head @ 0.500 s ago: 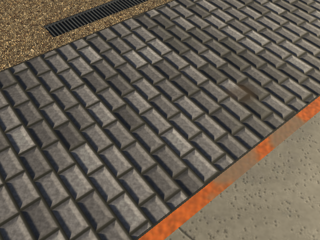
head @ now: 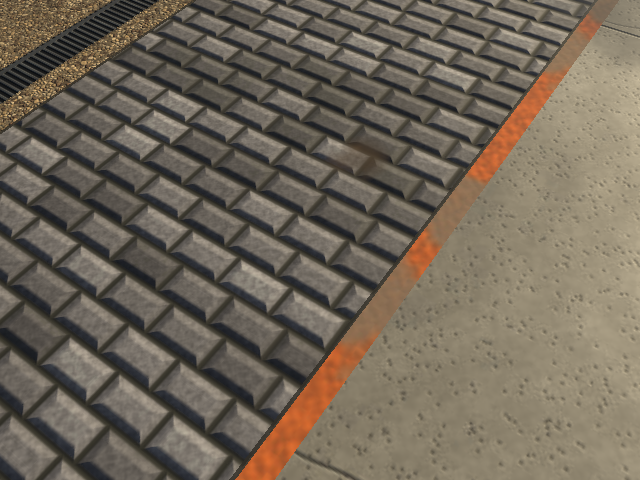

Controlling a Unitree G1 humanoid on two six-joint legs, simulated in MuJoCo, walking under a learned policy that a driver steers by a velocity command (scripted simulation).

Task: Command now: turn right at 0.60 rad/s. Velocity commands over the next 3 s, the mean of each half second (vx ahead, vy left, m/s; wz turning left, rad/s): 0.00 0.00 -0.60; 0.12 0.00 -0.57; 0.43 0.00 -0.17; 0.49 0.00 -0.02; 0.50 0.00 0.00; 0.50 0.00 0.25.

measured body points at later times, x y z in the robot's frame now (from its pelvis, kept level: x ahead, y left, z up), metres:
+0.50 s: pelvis +0.00 +0.03 +0.00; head +0.04 +0.03 +0.45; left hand +0.20 +0.26 -0.12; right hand +0.03 -0.27 -0.10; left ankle +0.03 +0.12 -0.74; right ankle -0.05 -0.08 -0.70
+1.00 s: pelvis +0.03 -0.02 +0.01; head +0.03 -0.04 +0.45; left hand +0.22 +0.19 -0.11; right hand -0.01 -0.34 -0.10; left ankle +0.14 +0.07 -0.70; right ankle -0.05 -0.07 -0.74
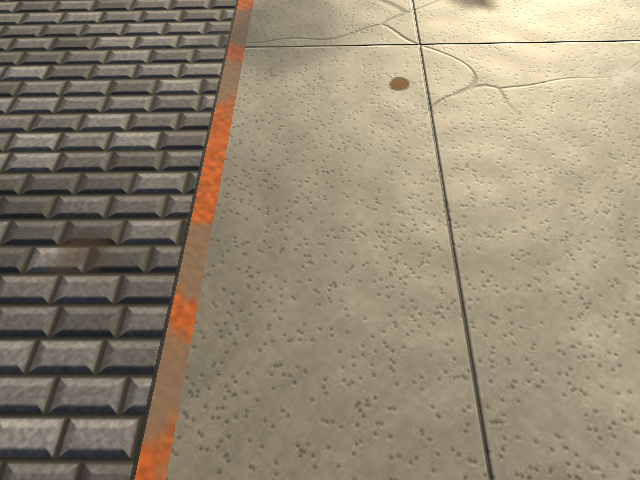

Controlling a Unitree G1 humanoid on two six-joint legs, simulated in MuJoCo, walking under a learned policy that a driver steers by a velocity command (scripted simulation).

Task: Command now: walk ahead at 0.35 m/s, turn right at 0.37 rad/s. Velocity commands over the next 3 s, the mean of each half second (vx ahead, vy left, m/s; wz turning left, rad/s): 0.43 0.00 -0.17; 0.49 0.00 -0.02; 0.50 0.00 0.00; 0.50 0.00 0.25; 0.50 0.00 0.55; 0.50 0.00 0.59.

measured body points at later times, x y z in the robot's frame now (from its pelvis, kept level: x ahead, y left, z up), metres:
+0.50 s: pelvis +0.21 +0.03 -0.01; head +0.25 +0.04 +0.44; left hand +0.42 +0.25 -0.12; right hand +0.14 -0.22 -0.14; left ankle +0.09 +0.13 -0.75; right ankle +0.35 -0.10 -0.71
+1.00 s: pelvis +0.48 -0.02 +0.00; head +0.51 -0.03 +0.45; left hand +0.45 +0.23 -0.14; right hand +0.63 -0.27 -0.12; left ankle +0.65 +0.11 -0.69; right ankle +0.40 -0.07 -0.75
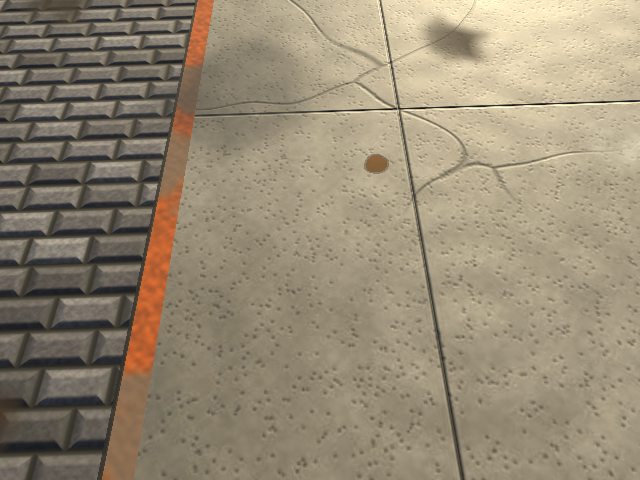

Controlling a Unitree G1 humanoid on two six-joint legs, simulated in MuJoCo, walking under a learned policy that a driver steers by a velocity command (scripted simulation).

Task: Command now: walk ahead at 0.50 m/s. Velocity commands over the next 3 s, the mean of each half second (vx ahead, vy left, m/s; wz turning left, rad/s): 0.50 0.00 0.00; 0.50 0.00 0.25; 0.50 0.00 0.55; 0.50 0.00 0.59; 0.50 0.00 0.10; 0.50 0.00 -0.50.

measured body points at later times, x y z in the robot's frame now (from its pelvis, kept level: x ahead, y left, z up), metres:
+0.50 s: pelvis +0.28 +0.04 +0.00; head +0.30 +0.05 +0.45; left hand +0.40 +0.28 -0.13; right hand +0.23 -0.21 -0.14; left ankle +0.23 +0.10 -0.74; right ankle +0.41 -0.12 -0.68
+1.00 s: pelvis +0.54 -0.01 +0.00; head +0.56 -0.01 +0.45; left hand +0.50 +0.25 -0.14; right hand +0.66 -0.25 -0.14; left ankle +0.59 +0.15 -0.66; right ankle +0.52 -0.08 -0.74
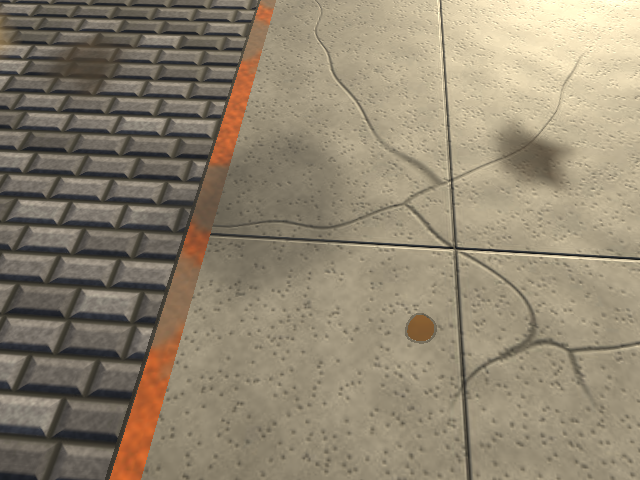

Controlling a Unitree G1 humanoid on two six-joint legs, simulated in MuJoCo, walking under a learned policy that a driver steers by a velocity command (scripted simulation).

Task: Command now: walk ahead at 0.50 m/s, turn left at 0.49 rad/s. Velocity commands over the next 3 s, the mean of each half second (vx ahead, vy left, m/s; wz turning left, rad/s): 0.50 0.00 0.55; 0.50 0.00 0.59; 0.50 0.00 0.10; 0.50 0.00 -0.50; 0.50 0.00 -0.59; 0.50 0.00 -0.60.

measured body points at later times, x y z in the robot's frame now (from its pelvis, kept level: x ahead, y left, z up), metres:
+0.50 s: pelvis +0.25 +0.07 +0.00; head +0.28 +0.09 +0.44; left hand +0.31 +0.35 -0.13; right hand +0.37 -0.19 -0.13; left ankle +0.24 +0.10 -0.75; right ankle +0.35 -0.10 -0.67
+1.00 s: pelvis +0.53 +0.12 +0.00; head +0.56 +0.12 +0.44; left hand +0.47 +0.40 -0.11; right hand +0.76 -0.07 -0.13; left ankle +0.44 +0.20 -0.66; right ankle +0.60 +0.05 -0.75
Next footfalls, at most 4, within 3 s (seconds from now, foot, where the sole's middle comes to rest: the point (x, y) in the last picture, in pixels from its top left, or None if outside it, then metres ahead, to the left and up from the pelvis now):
0.26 left None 0.28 0.11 -0.78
0.80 right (315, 414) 0.64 0.07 -0.78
1.32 left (166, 391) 0.69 0.40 -0.78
1.84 right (195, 270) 1.04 0.39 -0.78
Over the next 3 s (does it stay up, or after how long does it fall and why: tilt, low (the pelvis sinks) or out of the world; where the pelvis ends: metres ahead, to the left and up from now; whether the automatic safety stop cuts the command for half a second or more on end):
stays up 1.46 0.46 -0.02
